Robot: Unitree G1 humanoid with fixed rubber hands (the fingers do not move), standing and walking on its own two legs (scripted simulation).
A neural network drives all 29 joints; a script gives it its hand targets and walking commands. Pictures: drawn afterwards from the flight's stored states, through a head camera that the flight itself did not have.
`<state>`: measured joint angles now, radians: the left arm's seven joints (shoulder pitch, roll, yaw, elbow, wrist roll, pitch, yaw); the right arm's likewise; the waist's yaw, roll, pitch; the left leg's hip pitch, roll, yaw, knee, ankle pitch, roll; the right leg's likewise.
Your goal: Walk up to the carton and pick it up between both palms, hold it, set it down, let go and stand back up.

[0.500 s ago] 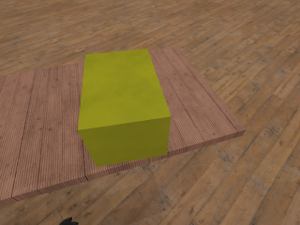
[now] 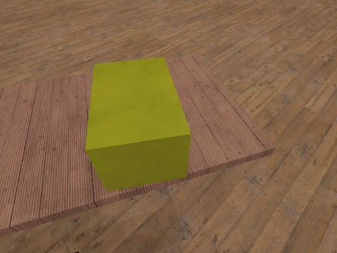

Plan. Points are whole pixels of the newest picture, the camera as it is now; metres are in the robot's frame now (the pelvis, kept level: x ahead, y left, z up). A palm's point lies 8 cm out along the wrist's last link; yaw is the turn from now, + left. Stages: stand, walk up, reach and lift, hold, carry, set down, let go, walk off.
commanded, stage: reach and lift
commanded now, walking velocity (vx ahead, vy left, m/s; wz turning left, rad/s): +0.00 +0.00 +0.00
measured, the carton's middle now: (138, 117) +0.46 +0.10 +0.07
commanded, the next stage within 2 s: none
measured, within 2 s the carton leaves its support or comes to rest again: neither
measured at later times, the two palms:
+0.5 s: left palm (64, 248) +0.16 +0.25 -0.04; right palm out of the picture +0.15 -0.24 -0.05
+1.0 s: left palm (54, 251) +0.15 +0.25 +0.00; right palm (276, 244) +0.16 -0.21 +0.00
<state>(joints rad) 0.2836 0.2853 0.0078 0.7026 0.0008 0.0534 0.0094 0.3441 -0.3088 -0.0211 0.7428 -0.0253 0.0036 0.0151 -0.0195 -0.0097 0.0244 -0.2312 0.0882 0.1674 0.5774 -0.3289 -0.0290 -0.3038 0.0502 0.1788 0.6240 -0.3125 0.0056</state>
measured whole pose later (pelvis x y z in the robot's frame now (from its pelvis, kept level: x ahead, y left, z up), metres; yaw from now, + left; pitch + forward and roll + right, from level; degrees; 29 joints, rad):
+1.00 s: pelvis +0.00 +0.01 +0.02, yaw +3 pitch -5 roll +0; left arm 0.37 0.21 0.01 0.05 -0.07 0.21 0.07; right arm 0.43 -0.19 -0.03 0.16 0.10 0.00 0.02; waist 0.04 -0.02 0.08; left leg 0.00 0.04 0.09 0.26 -0.17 -0.02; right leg -0.05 -0.02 0.05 0.28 -0.15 0.03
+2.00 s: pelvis +0.01 +0.00 +0.02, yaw +4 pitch -3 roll +0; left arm 0.07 0.23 0.14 -0.29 -0.21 0.48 0.04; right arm 0.07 -0.25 0.03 -0.14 0.31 0.23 -0.14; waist 0.06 0.01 0.07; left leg -0.05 0.05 0.05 0.29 -0.18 -0.03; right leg -0.07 -0.01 0.02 0.27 -0.15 0.02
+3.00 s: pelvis +0.00 +0.00 +0.02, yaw +7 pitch +3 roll -1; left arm -0.81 0.34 0.13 0.55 -0.20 0.54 0.05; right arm -0.85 -0.31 0.04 0.71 0.39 0.33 -0.14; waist 0.04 0.00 -0.04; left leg -0.24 0.06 0.00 0.38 -0.19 -0.03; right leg -0.20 0.01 -0.01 0.29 -0.14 0.01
